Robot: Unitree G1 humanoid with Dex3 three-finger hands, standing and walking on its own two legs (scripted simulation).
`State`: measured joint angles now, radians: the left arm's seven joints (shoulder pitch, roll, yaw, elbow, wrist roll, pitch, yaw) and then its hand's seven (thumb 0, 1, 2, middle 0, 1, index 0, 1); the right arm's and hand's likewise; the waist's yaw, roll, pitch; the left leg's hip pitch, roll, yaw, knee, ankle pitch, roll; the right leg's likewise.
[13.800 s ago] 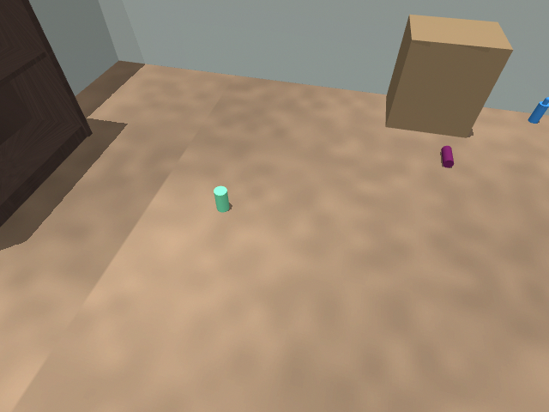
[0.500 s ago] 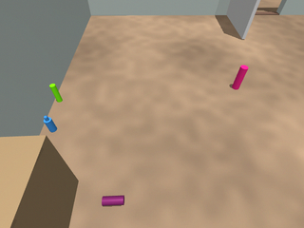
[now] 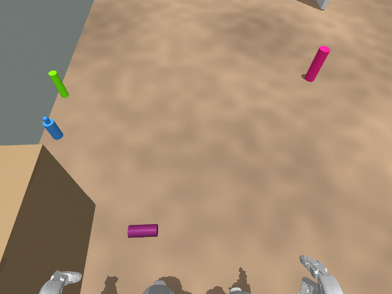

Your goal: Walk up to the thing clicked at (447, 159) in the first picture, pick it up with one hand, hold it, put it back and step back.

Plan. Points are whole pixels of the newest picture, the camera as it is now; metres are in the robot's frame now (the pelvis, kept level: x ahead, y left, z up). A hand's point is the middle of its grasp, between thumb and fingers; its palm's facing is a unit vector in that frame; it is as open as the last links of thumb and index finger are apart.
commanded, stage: rise first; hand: left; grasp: from above
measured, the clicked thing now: (143, 230) +0.44 +0.23 -0.69
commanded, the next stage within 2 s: none
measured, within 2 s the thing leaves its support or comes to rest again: neither
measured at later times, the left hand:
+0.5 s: hand out of the picture +0.14 +0.26 -0.19, palm faces -0.21 -0.85 -0.49, open 14.3 cm
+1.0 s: hand (103, 268) +0.24 +0.28 -0.37, palm faces -0.45 -0.44 -0.78, open 14.2 cm
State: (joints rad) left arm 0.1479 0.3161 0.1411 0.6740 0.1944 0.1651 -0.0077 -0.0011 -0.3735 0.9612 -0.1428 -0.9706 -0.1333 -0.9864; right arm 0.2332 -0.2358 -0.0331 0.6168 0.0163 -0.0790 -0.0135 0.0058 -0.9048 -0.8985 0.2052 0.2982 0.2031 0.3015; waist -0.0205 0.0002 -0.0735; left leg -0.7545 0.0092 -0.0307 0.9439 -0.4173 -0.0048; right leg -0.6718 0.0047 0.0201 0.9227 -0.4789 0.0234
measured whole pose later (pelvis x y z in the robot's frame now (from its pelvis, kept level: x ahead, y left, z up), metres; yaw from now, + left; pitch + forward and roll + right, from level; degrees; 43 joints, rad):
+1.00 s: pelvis -0.06 -0.01 -0.22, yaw -3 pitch +34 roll -4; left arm -0.27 0.50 0.13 0.76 0.73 -0.09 0.11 0.00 -0.58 1.04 -0.11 -1.01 -0.09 -1.04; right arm 0.05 -0.28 -0.05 0.66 -0.02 -0.16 0.06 0.01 -0.92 -0.90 0.20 0.30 0.20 0.30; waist -0.01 0.01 -0.17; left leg -1.82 0.02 -0.09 1.87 -0.64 -0.03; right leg -1.72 0.05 -0.02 1.86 -0.73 0.02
